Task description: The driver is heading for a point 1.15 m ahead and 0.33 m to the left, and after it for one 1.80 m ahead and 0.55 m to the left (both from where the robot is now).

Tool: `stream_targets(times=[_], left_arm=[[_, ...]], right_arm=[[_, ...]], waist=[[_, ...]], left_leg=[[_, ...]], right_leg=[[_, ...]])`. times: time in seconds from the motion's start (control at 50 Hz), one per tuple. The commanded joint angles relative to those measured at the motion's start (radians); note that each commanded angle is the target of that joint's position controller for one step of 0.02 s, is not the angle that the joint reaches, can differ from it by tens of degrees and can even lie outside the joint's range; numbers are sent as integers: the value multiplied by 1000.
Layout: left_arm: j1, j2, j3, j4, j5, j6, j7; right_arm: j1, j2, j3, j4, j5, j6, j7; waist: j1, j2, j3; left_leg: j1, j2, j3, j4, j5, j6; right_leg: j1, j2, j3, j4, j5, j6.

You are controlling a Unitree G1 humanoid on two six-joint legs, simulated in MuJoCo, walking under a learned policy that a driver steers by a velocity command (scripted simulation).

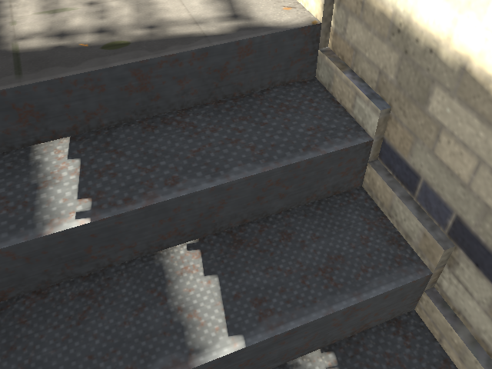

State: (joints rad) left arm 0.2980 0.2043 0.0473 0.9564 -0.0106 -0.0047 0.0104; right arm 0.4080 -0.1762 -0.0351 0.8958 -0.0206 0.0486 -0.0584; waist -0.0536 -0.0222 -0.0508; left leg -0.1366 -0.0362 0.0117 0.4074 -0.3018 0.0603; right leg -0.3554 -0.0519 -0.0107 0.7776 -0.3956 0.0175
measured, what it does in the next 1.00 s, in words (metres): climbs, turning left: right foot, then left foot 0.17 m higher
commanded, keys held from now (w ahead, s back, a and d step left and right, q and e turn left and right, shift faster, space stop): w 0.36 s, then w+q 0.64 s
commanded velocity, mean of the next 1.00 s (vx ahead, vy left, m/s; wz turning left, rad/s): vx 0.43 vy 0.00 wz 0.25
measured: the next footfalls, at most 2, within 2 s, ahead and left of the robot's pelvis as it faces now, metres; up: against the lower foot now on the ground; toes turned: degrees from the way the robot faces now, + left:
right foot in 0.16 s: +0.09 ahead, -0.15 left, +0.00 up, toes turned -2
left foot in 0.54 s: +0.26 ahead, +0.01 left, +0.17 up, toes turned +6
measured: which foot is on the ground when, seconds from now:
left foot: down 0.00-0.16, up 0.18-0.52, down 0.54-1.00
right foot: up 0.00-0.14, down 0.16-0.56, up 0.58-1.00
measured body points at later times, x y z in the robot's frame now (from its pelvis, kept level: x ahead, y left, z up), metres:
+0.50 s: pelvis +0.14 -0.06 +0.03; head +0.15 -0.09 +0.48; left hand +0.04 +0.12 -0.11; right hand +0.41 -0.17 -0.02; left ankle +0.25 +0.04 -0.52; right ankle +0.06 -0.14 -0.73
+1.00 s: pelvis +0.37 -0.07 +0.17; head +0.39 -0.02 +0.62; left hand +0.57 +0.11 +0.08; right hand +0.31 -0.29 +0.05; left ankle +0.22 +0.01 -0.57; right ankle +0.55 -0.16 -0.35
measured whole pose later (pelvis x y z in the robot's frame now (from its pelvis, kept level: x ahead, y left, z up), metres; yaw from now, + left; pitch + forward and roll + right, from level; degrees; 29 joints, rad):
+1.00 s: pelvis +0.37 -0.07 +0.17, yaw +18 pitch +6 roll -3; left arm 0.01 0.09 -0.12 0.64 0.02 -0.10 0.01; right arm 0.59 -0.07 0.01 1.00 0.03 -0.04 -0.03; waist -0.13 -0.03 -0.05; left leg -0.11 -0.01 -0.23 0.39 -0.38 0.03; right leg -1.24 -0.10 -0.08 1.65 -0.28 0.02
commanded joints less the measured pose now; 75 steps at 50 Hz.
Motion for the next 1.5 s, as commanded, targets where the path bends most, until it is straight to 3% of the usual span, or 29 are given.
stream_targets(times=[0.02, 0.16, 0.18, 0.2, 0.24, 0.32, 0.36, 0.42, 0.46, 0.54, 0.56, 0.58, 0.6, 0.64, 0.68, 0.78, 0.88, 0.94, 1.0, 1.04, 1.06, 1.08, 1.1, 1.12, 1.18, 1.22, 1.32, 1.44, 1.5], left_arm=[[-107, 53, 3, -112, -23, -45, -15], [305, 124, 41, -3, 4, -43, -2], [426, 166, 37, 29, 30, -24, 12], [505, 212, 43, 22, 70, -33, 26], [297, 110, -5, 28, 55, -37, 19], [232, -78, -92, 76, 82, -36, -23], [44, -23, -101, 46, 71, -47, -33], [157, 44, -111, 92, 4, -102, 7], [262, 141, -87, 141, -16, -85, 14], [250, 212, -38, 111, 44, -44, 46], [124, 238, -21, 21, 57, -66, 41], [49, 109, -43, -69, 82, -112, -7], [-62, 62, -38, -98, 73, -155, -60], [-202, -47, -80, -259, 30, -168, -104], [-65, -82, -108, -258, 42, -132, -83], [-114, -42, -131, -320, 50, -91, -37], [-322, -87, -139, -357, 6, -115, -8], [-583, -96, -153, -488, 30, -143, 5], [-589, -65, -151, -528, 27, -120, -3], [-242, 43, -63, -440, 17, -125, 5], [-34, 177, -7, -432, 18, -133, 12], [162, 279, 30, -366, 55, -135, 11], [266, 331, 44, -300, 79, -127, 12], [204, 228, 29, -284, 58, -105, 39], [35, -39, -21, -176, 57, -59, 37], [41, -90, -31, -98, 60, -65, 18], [54, -78, -30, -68, 37, -51, 7], [259, 53, -14, -83, 45, -63, 38], [347, 57, -4, -60, 27, -24, 58]], right_arm=[[38, -182, -46, -27, 2, -26, -18], [-119, -131, -5, -64, 7, -63, 28], [-191, -2, 37, -106, 2, -100, 61], [-51, 17, 31, -49, 69, -142, 69], [-292, 33, 57, -181, 100, -189, 91], [-270, 117, 137, -295, 63, -162, 120], [-316, 80, 161, -359, 64, -125, 117], [-460, 39, 164, -378, 37, -91, 72], [-488, -12, 143, -366, 39, -96, 52], [-278, -58, 85, -276, 14, -72, 102], [-80, -141, 50, -205, -12, -64, 111], [21, -261, 4, -152, -34, -41, 90], [37, -242, 4, -112, -64, -46, 41], [-52, -28, 71, -55, -22, -78, 54], [-113, 77, 94, 5, 4, -95, 93], [-159, -31, 68, 18, 4, -130, 98], [259, -55, 43, 106, 17, -95, 60], [316, -60, 18, 87, 18, -87, 44], [165, -81, -1, 55, 96, -90, 0], [125, -152, -5, 43, 50, -107, 19], [40, -217, -25, 15, 36, -110, 17], [-51, -178, -31, -40, 52, -131, 27], [-64, -37, -11, -107, 28, -158, 62], [-58, -19, -8, -102, 26, -180, 94], [-139, -3, 4, -158, 55, -131, 105], [-71, 47, 17, -154, 82, -109, 94], [-148, 108, 53, -240, 66, -56, 67], [-338, 61, 41, -343, 77, -35, 10], [-513, 70, 53, -428, 82, -28, 59]], waist=[[3, 161, 211], [224, -15, 46], [222, -316, -39], [221, -329, -183], [159, -151, 166], [15, 26, 121], [-77, -9, 177], [-19, -61, 90], [-24, -147, -90], [-117, -278, -168], [-195, -154, -248], [-172, 324, -275], [-143, 374, -233], [22, 80, 113], [139, -1, 138], [175, -25, 111], [-39, 152, 52], [-88, 188, 85], [-6, 201, 149], [158, 354, -114], [295, 412, -230], [340, 119, -427], [266, -397, -570], [213, -345, -471], [81, 58, -9], [14, 11, 73], [-38, 31, 185], [90, -100, 226], [148, -100, 251]], left_leg=[[9, 390, -454, -308, -342, 243], [-346, 119, -35, 326, 312, 109], [-585, 18, 52, 798, -56, 16], [-706, -80, -192, 1287, -112, -22], [-1257, -59, -214, 1916, -47, 19], [-1409, 5, -199, 2174, 68, 91], [-1112, 18, -94, 1755, 202, 61], [-631, 57, 186, 1351, 272, -21], [-435, 5, 276, 1121, 98, 20], [-497, -84, 140, 656, -392, 143], [-192, -27, -173, 484, -307, 186], [102, 189, -778, 103, -402, 365], [72, 299, -1180, -217, -421, 419], [-214, 270, -827, -90, -367, 269], [-315, 150, -473, -48, -203, 135], [-599, 56, -243, -72, -26, 118], [39, 160, -488, -26, 87, 185], [149, 218, -583, -86, 206, 187], [-60, 278, -481, -408, 178, 193], [-56, 217, -308, -154, 1258, 151], [-37, 162, -266, 166, 1693, 94], [-256, 70, -273, 516, 1408, 80], [-518, -99, -317, 890, 253, 61], [-614, -99, -405, 1252, 221, 42], [-712, 8, -234, 1543, 287, 50], [-763, 6, -239, 1694, 222, 86], [-1019, 38, -157, 1537, 283, 40], [-1287, 81, -106, 1681, 221, -50], [-1490, 161, -98, 1690, 63, -48]], right_leg=[[-365, -65, 63, 235, -78, -12], [437, 29, -4, -403, 273, -76], [554, -193, 343, -469, 402, -118], [572, -407, 881, -676, -71, -315], [494, -386, 654, -647, -158, -315], [271, -224, 222, -511, 169, -169], [-218, -122, -7, -648, 128, -126], [-393, -95, -70, -881, 353, -199], [-32, -101, -154, -762, 1269, -189], [592, -299, -80, -214, 2172, -233], [356, -275, -63, 36, 1999, -275], [-219, -7, -7, 492, 951, -214], [-512, 141, 201, 1092, 281, -180], [-824, 89, 218, 1417, 202, -188], [-853, 29, 143, 1446, 243, -177], [-702, -59, -14, 1071, 504, -55], [-1145, -73, -25, 1188, 307, 8], [-1222, -54, -31, 984, 213, 21], [-742, -73, -98, 544, -105, -9], [-143, 93, -221, 471, -179, -69], [66, 40, 17, 342, -150, -137], [388, -119, 456, 62, -359, -219], [612, -354, 999, -338, -440, -322], [528, -392, 1166, -510, -457, -305], [32, -378, 523, -294, -82, -199], [-17, -345, 326, -359, 70, -159], [-38, -223, -95, -384, 101, -71], [219, -329, -85, -484, 126, -128], [480, -360, -106, -522, 177, -125]])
